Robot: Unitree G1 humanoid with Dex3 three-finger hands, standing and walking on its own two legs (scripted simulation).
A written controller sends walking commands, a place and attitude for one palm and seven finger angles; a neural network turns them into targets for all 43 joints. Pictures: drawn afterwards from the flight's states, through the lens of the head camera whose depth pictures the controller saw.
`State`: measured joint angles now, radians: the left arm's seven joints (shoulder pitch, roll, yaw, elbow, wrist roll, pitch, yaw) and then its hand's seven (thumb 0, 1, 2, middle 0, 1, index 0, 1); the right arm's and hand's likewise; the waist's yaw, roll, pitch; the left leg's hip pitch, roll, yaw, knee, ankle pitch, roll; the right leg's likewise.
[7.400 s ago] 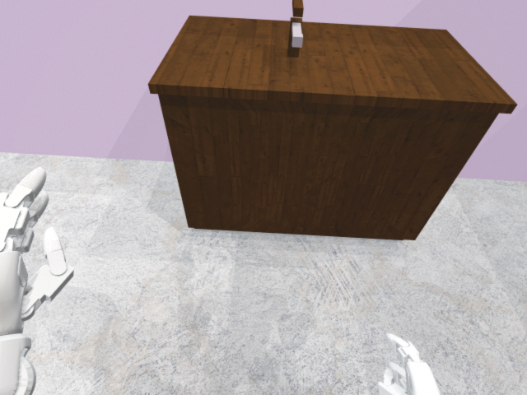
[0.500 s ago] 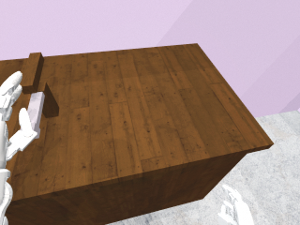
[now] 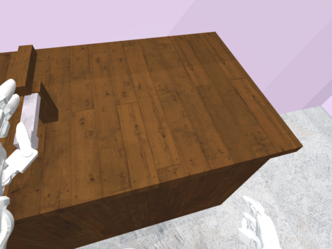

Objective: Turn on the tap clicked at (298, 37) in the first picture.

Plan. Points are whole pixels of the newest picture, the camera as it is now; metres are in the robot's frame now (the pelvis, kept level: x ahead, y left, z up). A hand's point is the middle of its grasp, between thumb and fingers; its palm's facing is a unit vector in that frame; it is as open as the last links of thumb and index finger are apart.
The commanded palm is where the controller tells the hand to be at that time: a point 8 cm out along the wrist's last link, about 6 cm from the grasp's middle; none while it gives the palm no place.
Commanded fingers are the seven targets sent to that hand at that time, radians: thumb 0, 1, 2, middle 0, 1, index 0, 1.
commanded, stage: shuffle to correct the standing spot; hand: left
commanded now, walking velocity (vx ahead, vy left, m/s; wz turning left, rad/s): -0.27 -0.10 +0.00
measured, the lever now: (26, 141) +0.27 +0.30 +0.13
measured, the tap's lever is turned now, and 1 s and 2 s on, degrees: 0 0 0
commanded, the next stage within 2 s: come to a stop and stand still in 0.32 s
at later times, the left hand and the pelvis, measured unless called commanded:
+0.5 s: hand (22, 205) +0.15 +0.24 +0.15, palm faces +0.35 -0.82 -0.45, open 7.4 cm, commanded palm +0.07 +0.27 +0.18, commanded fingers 0.00 0.90 0.90 -0.20 -0.30 -0.20 -0.30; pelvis -0.08 -0.02 -0.01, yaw +1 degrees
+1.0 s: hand out of the picture +0.12 +0.25 +0.17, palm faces +0.38 -0.79 -0.48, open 7.4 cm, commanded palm +0.05 +0.27 +0.18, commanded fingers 0.00 0.90 0.90 -0.20 -0.30 -0.20 -0.30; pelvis -0.11 -0.01 -0.01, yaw +0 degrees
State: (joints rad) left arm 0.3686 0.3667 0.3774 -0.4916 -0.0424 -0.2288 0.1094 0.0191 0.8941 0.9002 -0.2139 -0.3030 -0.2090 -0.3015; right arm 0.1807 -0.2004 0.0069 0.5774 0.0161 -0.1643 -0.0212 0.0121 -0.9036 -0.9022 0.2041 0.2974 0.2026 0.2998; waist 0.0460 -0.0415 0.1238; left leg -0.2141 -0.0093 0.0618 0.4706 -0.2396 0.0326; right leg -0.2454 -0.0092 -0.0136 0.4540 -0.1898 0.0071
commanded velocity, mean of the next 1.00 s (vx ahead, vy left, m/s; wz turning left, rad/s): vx -0.08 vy -0.03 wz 0.00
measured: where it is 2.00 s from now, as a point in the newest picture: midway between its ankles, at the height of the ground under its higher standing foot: outside the picture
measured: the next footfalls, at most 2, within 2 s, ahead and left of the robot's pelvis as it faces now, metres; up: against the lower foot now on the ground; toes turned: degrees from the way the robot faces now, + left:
left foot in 0.44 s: -0.04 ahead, +0.08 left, +0.00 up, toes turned -2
right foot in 0.66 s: -0.04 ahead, -0.16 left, +0.00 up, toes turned -3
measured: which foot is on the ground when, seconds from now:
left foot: down 0.00-0.26, up 0.28-0.42, down 0.44-1.00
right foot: down 0.00-0.44, up 0.46-0.64, down 0.66-1.00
